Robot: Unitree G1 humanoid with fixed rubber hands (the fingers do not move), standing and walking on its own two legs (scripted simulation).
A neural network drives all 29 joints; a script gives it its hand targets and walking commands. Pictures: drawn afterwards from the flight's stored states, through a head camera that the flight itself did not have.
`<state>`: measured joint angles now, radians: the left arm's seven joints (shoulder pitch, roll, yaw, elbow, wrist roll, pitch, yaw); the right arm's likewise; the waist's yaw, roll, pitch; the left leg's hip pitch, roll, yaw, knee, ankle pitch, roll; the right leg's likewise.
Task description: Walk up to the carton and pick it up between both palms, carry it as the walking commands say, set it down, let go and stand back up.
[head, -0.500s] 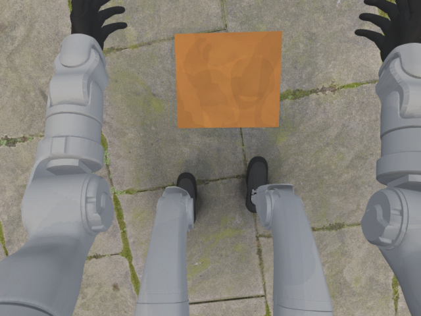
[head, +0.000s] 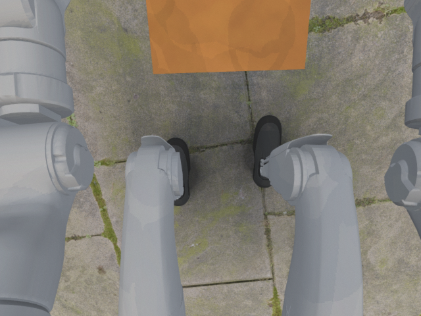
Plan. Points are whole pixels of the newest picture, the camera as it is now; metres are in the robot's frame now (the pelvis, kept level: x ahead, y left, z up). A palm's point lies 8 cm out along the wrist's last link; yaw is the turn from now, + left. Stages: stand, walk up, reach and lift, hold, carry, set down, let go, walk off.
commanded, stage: reach and lift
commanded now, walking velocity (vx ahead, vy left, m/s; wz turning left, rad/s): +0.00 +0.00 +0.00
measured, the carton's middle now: (226, 9) +0.55 +0.01 -0.39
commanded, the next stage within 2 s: none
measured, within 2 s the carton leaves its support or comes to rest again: neither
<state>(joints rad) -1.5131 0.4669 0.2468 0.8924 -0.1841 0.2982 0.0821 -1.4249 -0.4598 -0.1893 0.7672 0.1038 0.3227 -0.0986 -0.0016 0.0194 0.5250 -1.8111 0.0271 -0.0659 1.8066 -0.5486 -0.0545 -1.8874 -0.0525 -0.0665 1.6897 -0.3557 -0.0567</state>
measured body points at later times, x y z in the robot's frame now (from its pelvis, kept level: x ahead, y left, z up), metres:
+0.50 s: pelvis +0.01 +0.01 -0.10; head +0.41 +0.00 +0.10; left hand +0.58 +0.22 -0.30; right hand +0.57 -0.23 -0.30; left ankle +0.11 +0.15 -0.46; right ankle +0.17 -0.11 -0.46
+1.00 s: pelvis +0.02 +0.01 -0.13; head +0.41 +0.01 +0.07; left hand +0.58 +0.21 -0.34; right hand +0.57 -0.24 -0.33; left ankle +0.11 +0.15 -0.46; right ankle +0.17 -0.11 -0.46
